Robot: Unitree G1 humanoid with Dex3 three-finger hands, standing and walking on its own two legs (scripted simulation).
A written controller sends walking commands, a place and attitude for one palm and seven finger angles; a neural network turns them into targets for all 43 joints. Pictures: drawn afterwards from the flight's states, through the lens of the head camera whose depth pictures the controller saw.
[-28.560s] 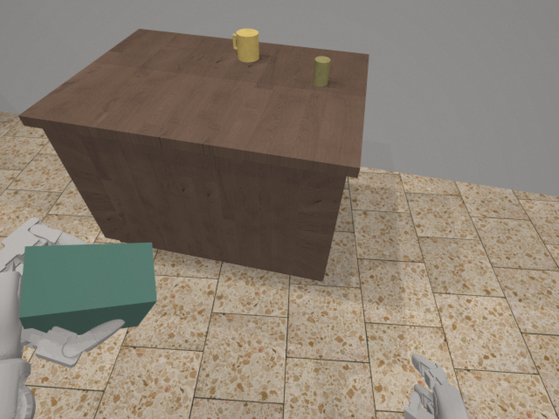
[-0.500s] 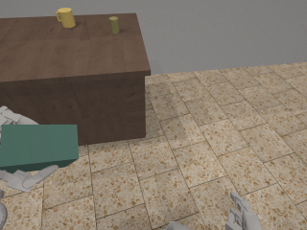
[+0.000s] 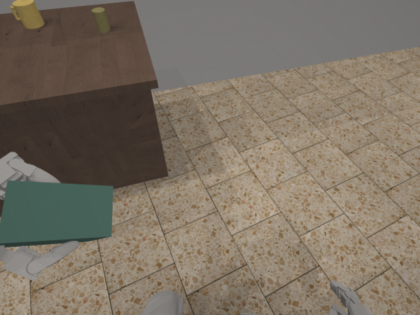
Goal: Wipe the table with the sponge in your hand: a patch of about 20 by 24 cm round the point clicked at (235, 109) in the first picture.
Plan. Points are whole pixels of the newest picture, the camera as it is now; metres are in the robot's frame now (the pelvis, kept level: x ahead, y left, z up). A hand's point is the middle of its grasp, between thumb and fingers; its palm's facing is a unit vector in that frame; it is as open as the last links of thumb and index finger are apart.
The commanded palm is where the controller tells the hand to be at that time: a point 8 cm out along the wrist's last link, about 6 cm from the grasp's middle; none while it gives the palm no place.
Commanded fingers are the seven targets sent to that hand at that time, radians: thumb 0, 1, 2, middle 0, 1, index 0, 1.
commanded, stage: come to a stop and stand still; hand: left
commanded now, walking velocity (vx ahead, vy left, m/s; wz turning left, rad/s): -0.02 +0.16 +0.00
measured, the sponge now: (70, 216) +0.23 +0.20 +0.15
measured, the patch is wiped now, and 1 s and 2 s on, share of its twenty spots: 0.00 0.00 0.00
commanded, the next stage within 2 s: look again from close up in 1.02 s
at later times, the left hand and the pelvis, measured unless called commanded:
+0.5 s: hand (5, 202) +0.24 +0.27 +0.18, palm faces +0.40 -0.80 -0.44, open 10.5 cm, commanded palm +0.19 +0.30 +0.20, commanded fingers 0.00 0.10 1.30 -1.20 -1.60 -1.20 -1.60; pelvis +0.03 +0.02 +0.02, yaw +1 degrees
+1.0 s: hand out of the picture +0.27 +0.30 +0.18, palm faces +0.37 -0.85 -0.38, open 10.5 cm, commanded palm +0.22 +0.33 +0.20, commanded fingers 0.00 0.10 1.30 -1.20 -1.60 -1.20 -1.60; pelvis +0.06 +0.05 +0.02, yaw -1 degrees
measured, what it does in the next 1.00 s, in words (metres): steps on the spot: left foot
